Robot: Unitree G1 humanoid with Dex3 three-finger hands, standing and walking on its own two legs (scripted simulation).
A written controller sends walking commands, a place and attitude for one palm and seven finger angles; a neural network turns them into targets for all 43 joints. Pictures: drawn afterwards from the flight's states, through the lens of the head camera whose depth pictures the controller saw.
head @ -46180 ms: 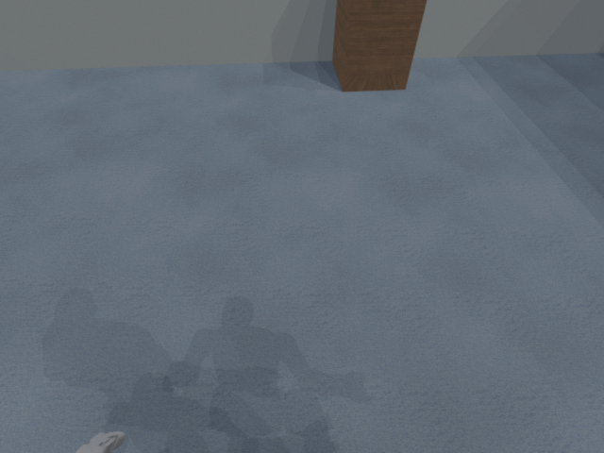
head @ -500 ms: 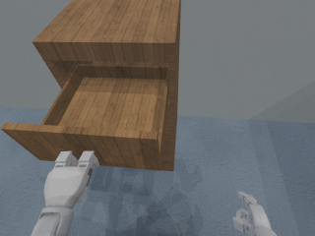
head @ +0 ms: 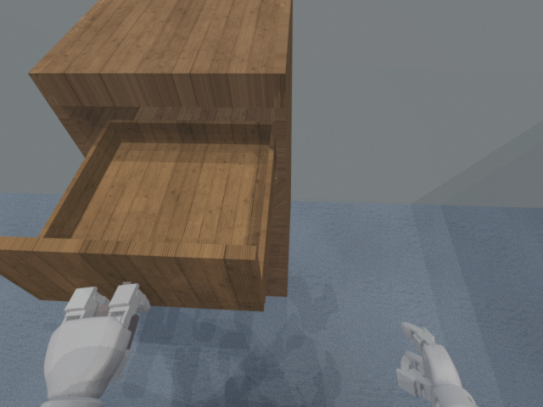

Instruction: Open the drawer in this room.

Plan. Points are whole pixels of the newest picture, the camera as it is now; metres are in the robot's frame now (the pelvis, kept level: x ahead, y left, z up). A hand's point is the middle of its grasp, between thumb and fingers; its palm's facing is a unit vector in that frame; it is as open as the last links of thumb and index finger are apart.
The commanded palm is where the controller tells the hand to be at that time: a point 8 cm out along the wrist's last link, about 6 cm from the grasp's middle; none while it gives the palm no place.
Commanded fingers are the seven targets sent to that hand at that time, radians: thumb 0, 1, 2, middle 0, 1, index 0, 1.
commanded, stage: pull the drawer open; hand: left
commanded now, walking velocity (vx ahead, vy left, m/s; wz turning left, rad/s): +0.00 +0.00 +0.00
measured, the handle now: (118, 311) +0.24 +0.24 +0.02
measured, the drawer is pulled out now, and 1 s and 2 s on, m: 0.30 0.30 0.30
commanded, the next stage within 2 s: open the thumb to release the handle in 0.08 s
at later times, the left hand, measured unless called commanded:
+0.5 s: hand (108, 352) +0.18 +0.24 +0.02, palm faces +0.03 -0.06 -1.00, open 9.1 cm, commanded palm +0.15 +0.25 +0.07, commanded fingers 0.00 -0.29 0.39 -0.31 -1.22 -0.31 -1.22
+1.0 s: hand (112, 347) +0.19 +0.24 +0.01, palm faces +0.04 -0.07 -1.00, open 13.8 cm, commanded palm +0.17 +0.24 +0.07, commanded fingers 0.00 -0.50 0.30 -0.30 -1.20 -0.30 -1.20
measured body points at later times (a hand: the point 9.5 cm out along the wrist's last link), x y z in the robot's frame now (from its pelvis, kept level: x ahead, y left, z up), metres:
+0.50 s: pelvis -0.01 +0.00 +0.00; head +0.04 -0.03 +0.44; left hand +0.18 +0.24 +0.07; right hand +0.21 -0.22 -0.11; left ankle -0.04 +0.13 -0.71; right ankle +0.00 -0.11 -0.71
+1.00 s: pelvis -0.02 +0.00 +0.00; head +0.02 -0.03 +0.45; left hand +0.18 +0.24 +0.07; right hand +0.19 -0.21 -0.11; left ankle -0.04 +0.13 -0.71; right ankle +0.00 -0.11 -0.71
